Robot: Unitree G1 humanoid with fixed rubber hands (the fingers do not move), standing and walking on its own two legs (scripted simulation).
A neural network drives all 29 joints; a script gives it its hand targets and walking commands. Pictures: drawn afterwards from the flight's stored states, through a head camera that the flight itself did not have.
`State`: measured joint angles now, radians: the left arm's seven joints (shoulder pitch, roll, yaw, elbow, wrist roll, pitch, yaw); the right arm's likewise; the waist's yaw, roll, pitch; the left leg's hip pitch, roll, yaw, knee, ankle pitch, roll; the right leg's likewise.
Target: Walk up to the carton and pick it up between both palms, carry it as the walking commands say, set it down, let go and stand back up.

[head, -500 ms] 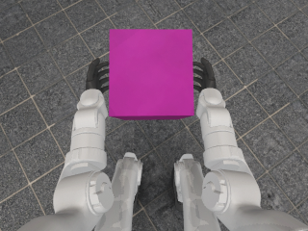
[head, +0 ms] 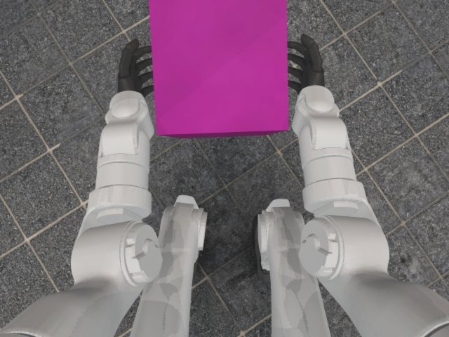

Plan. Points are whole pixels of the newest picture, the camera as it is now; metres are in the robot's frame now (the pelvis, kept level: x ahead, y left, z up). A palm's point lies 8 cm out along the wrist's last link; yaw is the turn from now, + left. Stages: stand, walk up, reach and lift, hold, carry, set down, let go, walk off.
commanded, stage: set down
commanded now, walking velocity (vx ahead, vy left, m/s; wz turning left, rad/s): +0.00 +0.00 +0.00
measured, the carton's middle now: (221, 80) +0.53 +0.03 -0.17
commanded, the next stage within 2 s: none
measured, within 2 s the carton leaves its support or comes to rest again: rests again in 1.54 s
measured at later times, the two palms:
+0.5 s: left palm (147, 92) +0.50 +0.18 -0.17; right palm (293, 87) +0.53 -0.11 -0.17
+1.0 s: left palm (155, 96) +0.53 +0.18 -0.26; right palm (280, 86) +0.56 -0.10 -0.25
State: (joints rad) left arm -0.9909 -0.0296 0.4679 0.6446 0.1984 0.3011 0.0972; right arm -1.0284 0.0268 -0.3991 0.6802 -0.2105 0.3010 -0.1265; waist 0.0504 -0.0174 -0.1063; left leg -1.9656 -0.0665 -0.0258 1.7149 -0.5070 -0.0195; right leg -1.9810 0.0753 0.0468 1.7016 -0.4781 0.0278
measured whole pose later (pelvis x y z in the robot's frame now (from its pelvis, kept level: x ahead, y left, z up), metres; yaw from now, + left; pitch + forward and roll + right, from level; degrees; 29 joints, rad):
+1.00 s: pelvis -0.03 +0.01 -0.11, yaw +0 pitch +30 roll -1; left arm -1.51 0.23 0.23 0.85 -0.04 0.31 0.25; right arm -1.58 -0.24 -0.27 0.94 -0.01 0.28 -0.17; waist 0.06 -0.02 0.51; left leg -2.11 -0.09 -0.02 2.13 -0.55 -0.02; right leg -2.11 0.08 0.03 2.11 -0.53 0.05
